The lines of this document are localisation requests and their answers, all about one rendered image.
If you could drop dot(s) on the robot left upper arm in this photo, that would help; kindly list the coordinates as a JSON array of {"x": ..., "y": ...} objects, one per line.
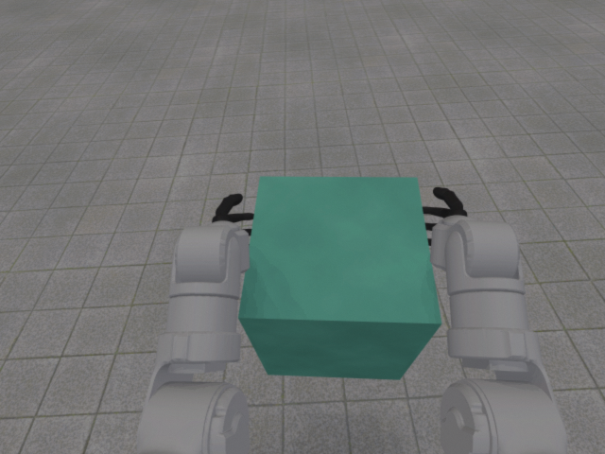
[{"x": 184, "y": 417}]

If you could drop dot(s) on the left robot forearm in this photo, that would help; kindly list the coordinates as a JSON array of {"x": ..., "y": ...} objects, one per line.
[{"x": 204, "y": 288}]

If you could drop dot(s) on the robot right hand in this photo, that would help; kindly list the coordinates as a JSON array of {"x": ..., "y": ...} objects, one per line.
[{"x": 450, "y": 198}]

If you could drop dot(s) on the carton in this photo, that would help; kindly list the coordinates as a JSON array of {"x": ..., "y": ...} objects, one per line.
[{"x": 340, "y": 282}]

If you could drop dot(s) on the right robot forearm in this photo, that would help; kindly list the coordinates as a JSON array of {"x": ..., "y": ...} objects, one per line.
[{"x": 488, "y": 308}]

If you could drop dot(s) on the robot right upper arm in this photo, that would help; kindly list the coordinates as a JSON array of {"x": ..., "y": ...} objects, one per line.
[{"x": 490, "y": 416}]

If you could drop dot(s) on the robot left hand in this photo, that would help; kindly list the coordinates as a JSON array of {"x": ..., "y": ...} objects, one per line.
[{"x": 225, "y": 207}]

